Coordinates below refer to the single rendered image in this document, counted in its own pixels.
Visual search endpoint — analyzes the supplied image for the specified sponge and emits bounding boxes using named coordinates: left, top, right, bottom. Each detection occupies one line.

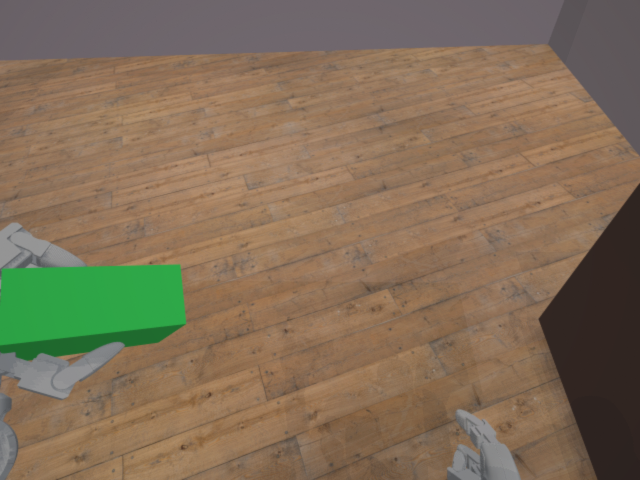
left=0, top=264, right=186, bottom=361

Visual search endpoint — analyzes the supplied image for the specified table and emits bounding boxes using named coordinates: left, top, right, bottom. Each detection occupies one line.
left=539, top=183, right=640, bottom=480

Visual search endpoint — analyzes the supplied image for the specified robot right hand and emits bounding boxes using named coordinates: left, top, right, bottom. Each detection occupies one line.
left=447, top=409, right=521, bottom=480

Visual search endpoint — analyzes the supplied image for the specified robot left hand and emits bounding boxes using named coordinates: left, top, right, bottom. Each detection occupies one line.
left=0, top=223, right=125, bottom=400

